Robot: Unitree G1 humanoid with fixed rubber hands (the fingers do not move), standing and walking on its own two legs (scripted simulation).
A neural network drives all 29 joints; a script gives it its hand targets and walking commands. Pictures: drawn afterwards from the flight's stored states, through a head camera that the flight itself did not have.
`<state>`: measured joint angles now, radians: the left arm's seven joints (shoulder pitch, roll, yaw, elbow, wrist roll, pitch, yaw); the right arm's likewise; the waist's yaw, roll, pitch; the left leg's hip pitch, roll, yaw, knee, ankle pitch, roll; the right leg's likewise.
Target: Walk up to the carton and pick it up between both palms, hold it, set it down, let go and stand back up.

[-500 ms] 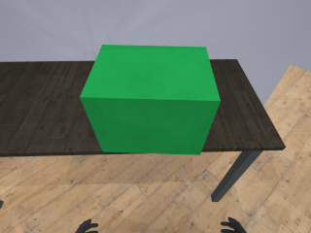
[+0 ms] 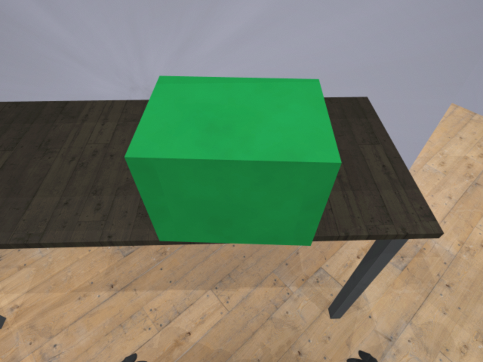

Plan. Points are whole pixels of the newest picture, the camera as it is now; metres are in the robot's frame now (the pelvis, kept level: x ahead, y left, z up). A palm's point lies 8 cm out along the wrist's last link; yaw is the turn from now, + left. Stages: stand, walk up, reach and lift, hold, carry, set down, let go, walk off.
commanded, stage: stand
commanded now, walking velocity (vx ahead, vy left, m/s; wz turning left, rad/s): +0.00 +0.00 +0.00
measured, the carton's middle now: (236, 162) +0.47 +0.02 +0.06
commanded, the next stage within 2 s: none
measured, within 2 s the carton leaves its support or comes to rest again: neither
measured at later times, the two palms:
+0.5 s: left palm out of the picture +0.06 +0.23 -0.12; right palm out of the picture +0.05 -0.23 -0.12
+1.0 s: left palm out of the picture +0.00 +0.22 -0.13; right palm out of the picture -0.01 -0.22 -0.13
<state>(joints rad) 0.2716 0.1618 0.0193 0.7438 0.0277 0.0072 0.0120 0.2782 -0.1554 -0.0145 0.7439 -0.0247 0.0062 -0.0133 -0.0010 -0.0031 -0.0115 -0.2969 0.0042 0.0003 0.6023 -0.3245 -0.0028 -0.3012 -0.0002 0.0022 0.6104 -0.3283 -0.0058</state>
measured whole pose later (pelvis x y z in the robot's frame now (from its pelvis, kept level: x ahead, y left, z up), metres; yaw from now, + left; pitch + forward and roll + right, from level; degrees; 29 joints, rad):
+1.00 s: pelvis -0.01 +0.00 +0.01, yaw +0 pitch -1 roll +0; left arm 0.31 0.13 0.04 1.04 0.02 0.00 0.04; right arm 0.30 -0.13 -0.03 1.05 -0.01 0.00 -0.04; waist 0.00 0.00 0.03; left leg -0.18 0.01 0.01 0.44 -0.23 0.00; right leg -0.19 0.00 0.01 0.45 -0.24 0.00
